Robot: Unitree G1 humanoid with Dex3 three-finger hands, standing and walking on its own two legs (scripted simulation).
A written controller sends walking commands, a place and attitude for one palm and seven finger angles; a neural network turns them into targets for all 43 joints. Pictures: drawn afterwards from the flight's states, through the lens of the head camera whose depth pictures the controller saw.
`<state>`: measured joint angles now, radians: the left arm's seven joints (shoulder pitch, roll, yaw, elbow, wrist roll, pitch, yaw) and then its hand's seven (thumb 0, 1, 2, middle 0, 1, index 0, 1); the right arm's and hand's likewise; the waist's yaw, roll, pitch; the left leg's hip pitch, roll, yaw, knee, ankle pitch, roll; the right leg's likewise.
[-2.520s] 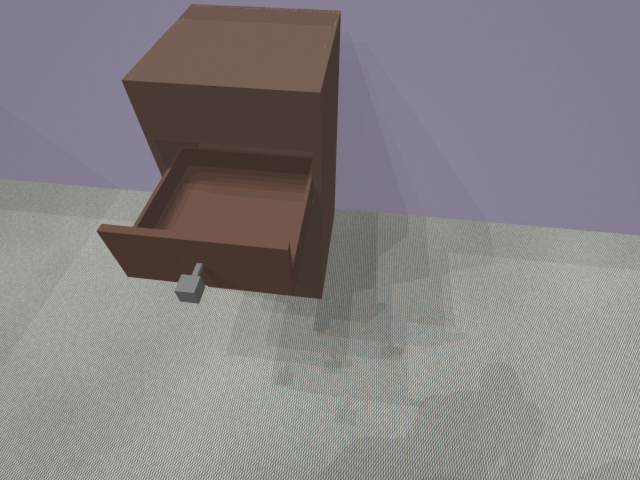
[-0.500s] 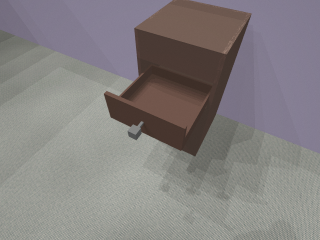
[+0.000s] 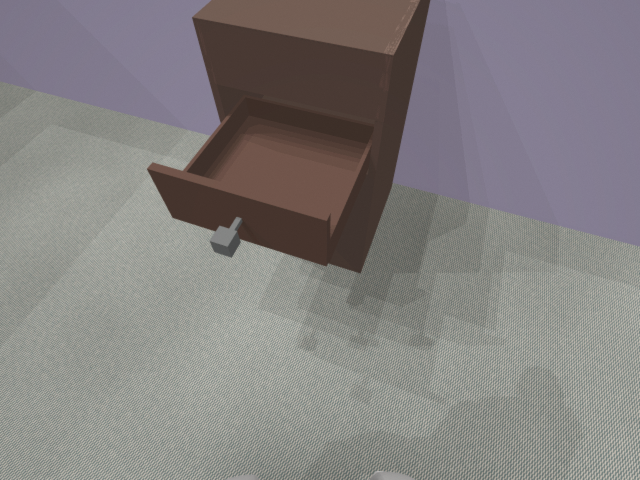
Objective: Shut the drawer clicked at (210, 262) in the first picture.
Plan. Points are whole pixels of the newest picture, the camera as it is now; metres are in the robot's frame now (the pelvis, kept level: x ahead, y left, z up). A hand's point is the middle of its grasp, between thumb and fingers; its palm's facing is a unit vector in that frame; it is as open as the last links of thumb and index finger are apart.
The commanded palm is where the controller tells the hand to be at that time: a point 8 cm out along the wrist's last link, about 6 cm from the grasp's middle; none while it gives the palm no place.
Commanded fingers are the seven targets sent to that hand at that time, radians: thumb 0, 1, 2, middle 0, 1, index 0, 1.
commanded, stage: turn to face it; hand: left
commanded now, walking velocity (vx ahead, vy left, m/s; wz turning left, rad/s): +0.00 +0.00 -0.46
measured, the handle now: (230, 234) +0.55 +0.23 -0.17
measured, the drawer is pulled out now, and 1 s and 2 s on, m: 0.30 0.30 0.30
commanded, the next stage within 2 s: take the last steps up to it in 0.50 s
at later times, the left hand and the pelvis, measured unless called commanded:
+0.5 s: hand out of the picture +0.12 +0.17 -0.17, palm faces -0.12 -0.97 -0.21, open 7.4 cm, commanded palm none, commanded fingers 0.00 0.90 0.90 -0.20 -0.30 -0.20 -0.30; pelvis +0.01 -0.02 +0.01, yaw -11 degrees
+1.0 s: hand out of the picture +0.13 +0.12 -0.17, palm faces -0.17 -0.96 -0.21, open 7.4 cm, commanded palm none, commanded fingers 0.00 0.90 0.90 -0.20 -0.30 -0.20 -0.30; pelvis +0.06 -0.06 +0.00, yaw -13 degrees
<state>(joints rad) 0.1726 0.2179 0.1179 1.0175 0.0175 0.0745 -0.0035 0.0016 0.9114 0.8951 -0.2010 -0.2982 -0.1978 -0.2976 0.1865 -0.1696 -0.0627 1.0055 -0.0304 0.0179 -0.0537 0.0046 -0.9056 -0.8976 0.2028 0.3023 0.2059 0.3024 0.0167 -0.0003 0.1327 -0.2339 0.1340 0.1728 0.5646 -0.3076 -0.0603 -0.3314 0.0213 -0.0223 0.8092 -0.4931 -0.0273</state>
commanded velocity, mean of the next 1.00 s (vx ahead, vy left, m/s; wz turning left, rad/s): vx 0.08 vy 0.06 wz -0.14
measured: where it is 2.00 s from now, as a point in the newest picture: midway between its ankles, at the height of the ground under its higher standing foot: outside the picture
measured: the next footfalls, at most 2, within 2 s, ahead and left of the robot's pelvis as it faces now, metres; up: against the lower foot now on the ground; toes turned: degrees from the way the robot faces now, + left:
left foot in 0.42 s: +0.07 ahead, +0.12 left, +0.00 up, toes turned -11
right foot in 0.66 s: +0.00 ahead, -0.15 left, +0.00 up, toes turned -13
